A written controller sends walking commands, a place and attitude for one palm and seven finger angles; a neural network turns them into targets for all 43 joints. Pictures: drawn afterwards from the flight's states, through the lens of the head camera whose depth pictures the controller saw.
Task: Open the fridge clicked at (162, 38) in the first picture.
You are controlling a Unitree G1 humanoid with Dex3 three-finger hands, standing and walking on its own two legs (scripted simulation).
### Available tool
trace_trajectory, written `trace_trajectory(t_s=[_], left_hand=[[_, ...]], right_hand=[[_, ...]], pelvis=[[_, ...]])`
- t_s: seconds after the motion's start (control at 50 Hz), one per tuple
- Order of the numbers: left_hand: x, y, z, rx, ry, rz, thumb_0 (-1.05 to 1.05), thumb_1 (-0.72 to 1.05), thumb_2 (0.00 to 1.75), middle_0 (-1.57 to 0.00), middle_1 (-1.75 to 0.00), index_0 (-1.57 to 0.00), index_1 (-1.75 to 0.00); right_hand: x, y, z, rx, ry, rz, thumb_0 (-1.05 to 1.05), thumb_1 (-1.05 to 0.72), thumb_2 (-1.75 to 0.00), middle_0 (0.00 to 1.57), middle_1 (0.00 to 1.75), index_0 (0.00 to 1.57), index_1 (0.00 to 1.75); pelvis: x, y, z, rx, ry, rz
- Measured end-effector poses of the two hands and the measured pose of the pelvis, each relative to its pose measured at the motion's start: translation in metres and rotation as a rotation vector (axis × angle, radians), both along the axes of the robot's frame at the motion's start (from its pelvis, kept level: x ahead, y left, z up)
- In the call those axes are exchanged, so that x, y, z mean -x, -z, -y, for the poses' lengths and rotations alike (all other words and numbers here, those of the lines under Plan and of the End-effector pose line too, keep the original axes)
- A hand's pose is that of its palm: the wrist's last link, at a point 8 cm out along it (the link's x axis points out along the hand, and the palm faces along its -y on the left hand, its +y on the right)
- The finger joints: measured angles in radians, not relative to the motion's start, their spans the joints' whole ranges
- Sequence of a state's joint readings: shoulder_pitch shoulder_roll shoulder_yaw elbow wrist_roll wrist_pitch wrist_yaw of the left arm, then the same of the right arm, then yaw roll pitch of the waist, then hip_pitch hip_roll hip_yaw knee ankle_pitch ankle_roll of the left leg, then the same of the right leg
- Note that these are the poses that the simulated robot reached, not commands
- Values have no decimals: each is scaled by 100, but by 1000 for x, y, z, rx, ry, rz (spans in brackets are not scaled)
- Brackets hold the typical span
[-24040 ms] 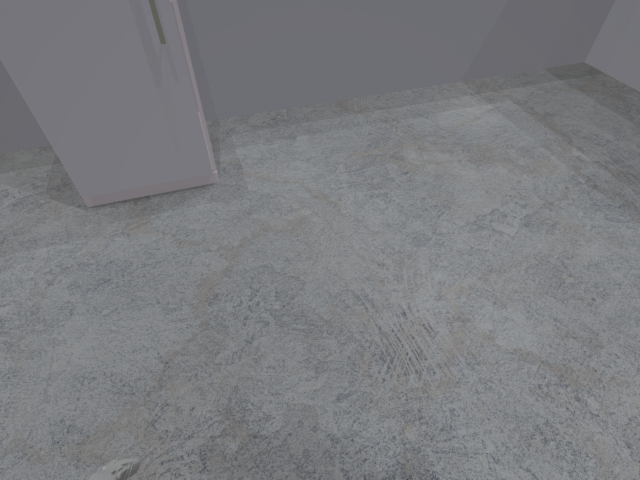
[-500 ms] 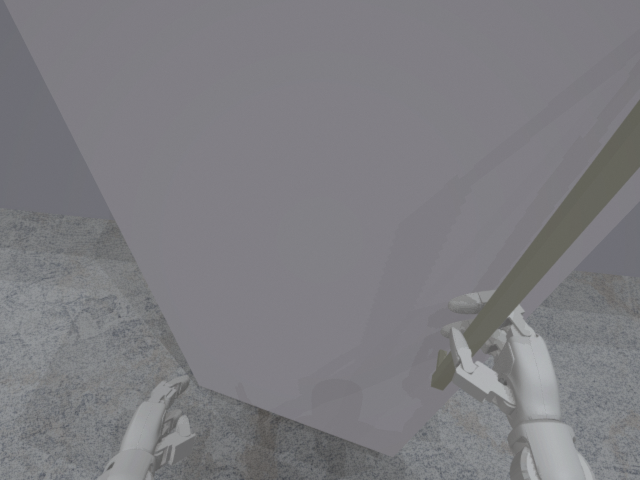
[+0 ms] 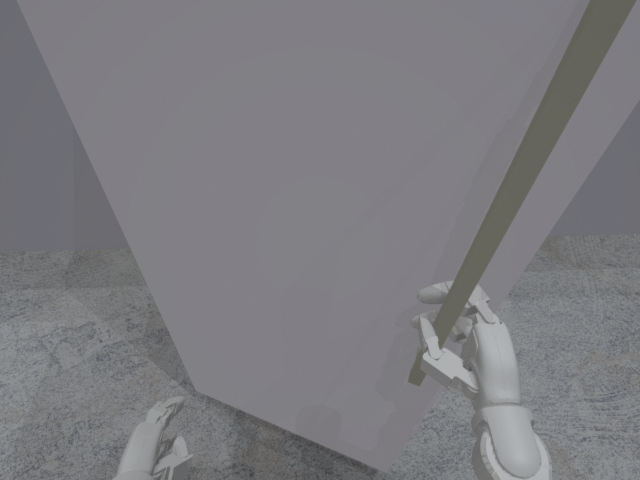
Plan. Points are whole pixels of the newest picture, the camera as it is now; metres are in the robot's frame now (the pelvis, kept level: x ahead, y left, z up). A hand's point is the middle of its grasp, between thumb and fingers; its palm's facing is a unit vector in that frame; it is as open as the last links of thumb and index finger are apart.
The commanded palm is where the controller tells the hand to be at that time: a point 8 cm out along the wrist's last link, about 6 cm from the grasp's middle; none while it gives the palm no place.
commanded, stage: walk backward, drawing the door open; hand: right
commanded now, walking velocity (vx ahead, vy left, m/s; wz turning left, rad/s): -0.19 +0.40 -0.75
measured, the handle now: (473, 257) +0.30 -0.11 +0.20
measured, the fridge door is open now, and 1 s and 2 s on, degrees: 26 54 79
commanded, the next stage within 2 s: stop walking and hold the door back in 1.40 s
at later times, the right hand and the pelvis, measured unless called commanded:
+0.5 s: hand (361, 453) +0.14 -0.01 +0.10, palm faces +0.31 +0.93 -0.20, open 6.0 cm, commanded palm +0.10 -0.05 +0.10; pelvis -0.05 +0.17 +0.01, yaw -22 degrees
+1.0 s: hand out of the picture +0.06 +0.09 +0.09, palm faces +0.81 +0.48 -0.34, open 6.1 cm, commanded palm +0.01 +0.09 +0.10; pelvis +0.01 +0.41 +0.00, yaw -43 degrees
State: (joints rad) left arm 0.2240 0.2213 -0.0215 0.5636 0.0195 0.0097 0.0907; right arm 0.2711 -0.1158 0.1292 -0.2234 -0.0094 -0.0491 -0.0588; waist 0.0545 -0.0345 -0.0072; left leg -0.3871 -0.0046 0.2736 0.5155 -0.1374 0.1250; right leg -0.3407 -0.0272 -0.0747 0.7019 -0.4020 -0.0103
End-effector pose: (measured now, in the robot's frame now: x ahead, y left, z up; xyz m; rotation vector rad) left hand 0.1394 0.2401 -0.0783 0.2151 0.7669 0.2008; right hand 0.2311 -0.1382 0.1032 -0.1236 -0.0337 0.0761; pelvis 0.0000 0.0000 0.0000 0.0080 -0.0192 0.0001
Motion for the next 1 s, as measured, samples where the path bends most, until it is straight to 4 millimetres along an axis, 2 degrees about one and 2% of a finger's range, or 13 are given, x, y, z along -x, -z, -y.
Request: trace_trajectory(t_s=[0.06, 0.14, 0.22, 0.34, 0.42, 0.54, 0.6, 0.68, 0.76, 0.82, 0.88, 0.92, 1.0], left_hand=[[19, 0, -1, -4, 12, 1, 1, 90, 90, -20, -30, -20, -30], [40, -3, 2, 33, 82, -94, 1, 90, 90, -20, -30, -20, -30], [43, -6, -3, 51, 186, -148, 1, 90, 89, -21, -30, -20, -30], [10, 6, -34, 89, 289, -65, 1, 90, 89, -21, -30, -21, -30], [-12, 14, -60, 123, 317, -22, 1, 90, 89, -21, -30, -21, -30], [-44, 2, -95, 35, 405, 25, 1, 90, 89, -21, -30, -20, -30], [-61, 1, -106, 2, 470, 85, 1, 90, 90, -20, -30, -20, -30], [-64, 2, -124, 6, 570, 52, 1, 90, 90, -20, -30, -20, -30], [-67, 3, -150, 22, 661, -5, 1, 90, 89, -21, -30, -20, -30], [-77, 14, -174, 56, 690, -27, 1, 90, 89, -21, -30, -21, -30], [-98, 36, -198, 94, 721, -40, 1, 90, 89, -21, -30, -21, -30], [-113, 47, -214, 88, 737, -56, 1, 90, 89, -21, -30, -21, -30], [-137, 42, -245, 48, 737, -73, 1, 90, 89, -21, -30, -21, -30]], right_hand=[[17, 1, -6, 8, -6, 19, 0, -71, -78, 40, 137, 33, 139], [40, -4, -16, 36, 13, -36, 0, -71, -77, 38, 131, 33, 138], [62, -4, -29, 6, 76, -55, 1, -71, -77, 37, 130, 36, 139], [90, -2, -50, 37, 221, -10, 0, -69, -80, 40, 135, 35, 139], [109, -6, -67, 55, 327, -54, 0, -70, -81, 39, 131, 33, 140], [133, -6, -89, 67, 443, -43, 0, -69, -81, 40, 132, 32, 140], [143, -2, -100, 48, 493, 2, 0, -70, -82, 42, 134, 33, 140], [156, -3, -114, 106, 585, 5, -1, -69, -82, 43, 137, 31, 140], [172, -6, -137, 109, 710, -48, -1, -72, -82, 41, 133, 28, 140], [184, -5, -157, 128, 824, -52, -1, -73, -82, 40, 133, 26, 140], [196, -4, -177, 204, 957, -36, -3, -71, -82, 41, 134, 24, 140], [204, -5, -192, 222, 1036, -54, -3, -71, -83, 42, 135, 24, 140], [221, -8, -218, 200, 1113, -111, -3, -71, -82, 39, 130, 25, 140]], pelvis=[[16, 1, -7, 5, 35, 15], [28, -18, -25, -47, 125, 6], [39, -26, -52, -72, 170, -26], [51, -11, -110, -21, 244, -67], [55, -11, -140, -28, 320, -23], [44, -12, -180, 38, 418, -42], [46, -2, -200, 33, 446, -48], [50, -5, -244, 44, 515, -10], [42, -12, -290, -9, 584, 24], [26, -5, -325, -13, 618, 34], [3, 14, -363, 6, 661, 25], [0, 17, -384, 11, 697, 38], [-5, 5, -411, 54, 748, 27]])
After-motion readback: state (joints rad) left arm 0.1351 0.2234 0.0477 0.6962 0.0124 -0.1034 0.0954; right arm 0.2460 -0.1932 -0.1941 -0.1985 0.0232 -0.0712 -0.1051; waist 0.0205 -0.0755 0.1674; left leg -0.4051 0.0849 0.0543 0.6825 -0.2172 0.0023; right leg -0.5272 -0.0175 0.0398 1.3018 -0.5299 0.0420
